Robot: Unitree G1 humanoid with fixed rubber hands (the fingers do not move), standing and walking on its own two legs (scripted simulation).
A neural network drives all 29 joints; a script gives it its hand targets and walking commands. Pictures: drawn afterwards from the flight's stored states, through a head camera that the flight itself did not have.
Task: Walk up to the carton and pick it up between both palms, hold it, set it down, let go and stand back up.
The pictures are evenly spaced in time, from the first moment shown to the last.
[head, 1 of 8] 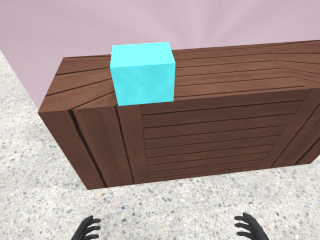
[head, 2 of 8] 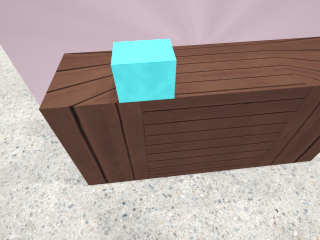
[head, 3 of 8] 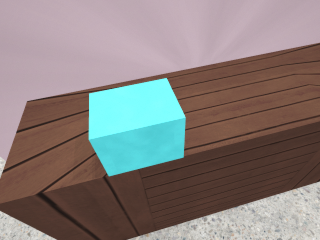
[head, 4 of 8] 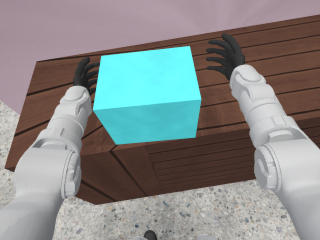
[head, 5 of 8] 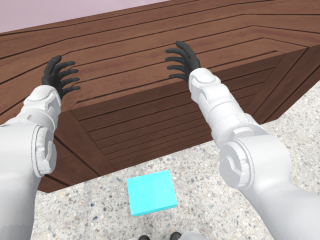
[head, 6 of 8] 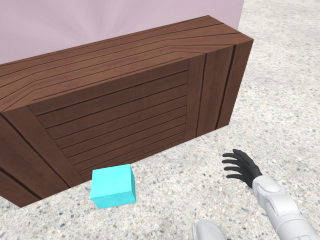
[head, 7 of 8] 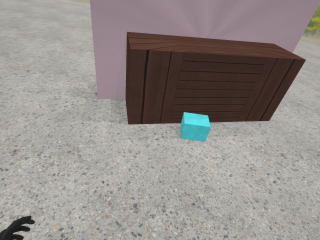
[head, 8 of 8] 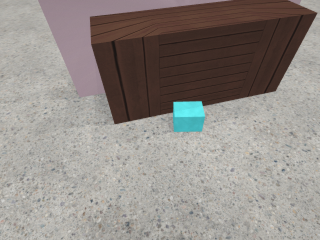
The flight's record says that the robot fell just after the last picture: no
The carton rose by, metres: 0.01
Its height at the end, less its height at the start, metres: -0.72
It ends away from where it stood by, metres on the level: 0.29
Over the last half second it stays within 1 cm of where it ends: yes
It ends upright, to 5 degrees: no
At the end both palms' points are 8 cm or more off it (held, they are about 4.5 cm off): yes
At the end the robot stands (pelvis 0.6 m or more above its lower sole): yes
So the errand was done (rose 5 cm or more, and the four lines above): no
